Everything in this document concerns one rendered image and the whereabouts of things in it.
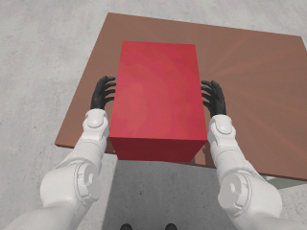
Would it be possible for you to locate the table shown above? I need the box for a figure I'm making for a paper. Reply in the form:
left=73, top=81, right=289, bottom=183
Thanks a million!
left=54, top=12, right=307, bottom=190

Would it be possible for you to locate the robot left upper arm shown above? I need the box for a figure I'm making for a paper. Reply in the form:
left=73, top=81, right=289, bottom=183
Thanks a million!
left=3, top=162, right=103, bottom=230

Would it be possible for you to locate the robot right upper arm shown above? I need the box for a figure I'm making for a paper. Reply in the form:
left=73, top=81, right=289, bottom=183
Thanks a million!
left=218, top=172, right=307, bottom=230

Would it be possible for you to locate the robot left hand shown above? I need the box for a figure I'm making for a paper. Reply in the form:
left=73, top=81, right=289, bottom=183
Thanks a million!
left=90, top=76, right=117, bottom=110

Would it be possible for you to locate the robot right hand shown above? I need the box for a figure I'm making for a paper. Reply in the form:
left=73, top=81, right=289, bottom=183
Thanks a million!
left=201, top=80, right=226, bottom=119

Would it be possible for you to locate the robot left forearm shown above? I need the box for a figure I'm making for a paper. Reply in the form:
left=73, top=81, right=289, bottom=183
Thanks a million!
left=40, top=108, right=109, bottom=204

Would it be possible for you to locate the robot right forearm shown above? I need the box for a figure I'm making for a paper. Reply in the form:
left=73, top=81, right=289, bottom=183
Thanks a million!
left=207, top=114, right=268, bottom=186

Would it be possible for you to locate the carton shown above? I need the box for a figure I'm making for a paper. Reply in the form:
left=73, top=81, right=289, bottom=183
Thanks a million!
left=108, top=40, right=208, bottom=162

